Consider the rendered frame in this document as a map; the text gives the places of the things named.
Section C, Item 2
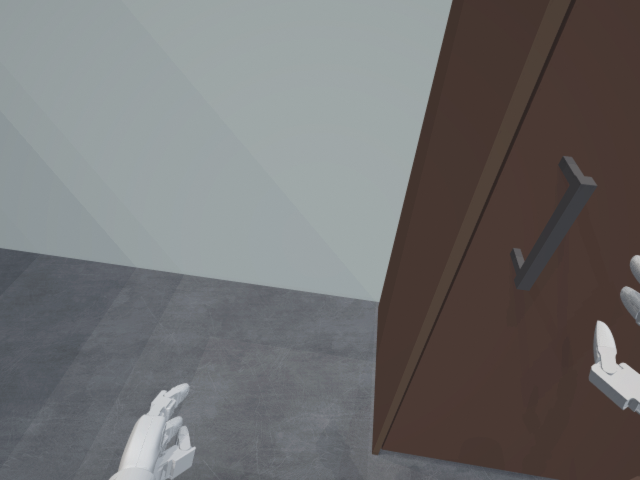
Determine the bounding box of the robot right hand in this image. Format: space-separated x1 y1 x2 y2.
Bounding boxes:
589 255 640 415

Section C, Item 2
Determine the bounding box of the handle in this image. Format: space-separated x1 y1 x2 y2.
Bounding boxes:
510 156 597 291

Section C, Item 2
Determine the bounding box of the robot left hand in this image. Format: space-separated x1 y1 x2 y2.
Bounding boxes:
118 383 196 480

